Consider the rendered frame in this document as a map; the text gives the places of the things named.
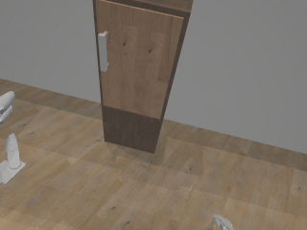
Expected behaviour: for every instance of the robot left hand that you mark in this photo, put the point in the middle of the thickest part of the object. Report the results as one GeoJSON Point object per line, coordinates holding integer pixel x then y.
{"type": "Point", "coordinates": [9, 169]}

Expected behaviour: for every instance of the handle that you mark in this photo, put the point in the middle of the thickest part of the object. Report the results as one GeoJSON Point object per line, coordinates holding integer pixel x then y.
{"type": "Point", "coordinates": [102, 51]}

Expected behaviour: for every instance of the cupboard door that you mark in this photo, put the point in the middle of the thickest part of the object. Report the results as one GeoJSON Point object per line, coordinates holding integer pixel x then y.
{"type": "Point", "coordinates": [140, 50]}

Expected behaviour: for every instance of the robot right hand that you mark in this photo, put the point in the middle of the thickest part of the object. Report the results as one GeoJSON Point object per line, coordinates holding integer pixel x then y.
{"type": "Point", "coordinates": [223, 223]}

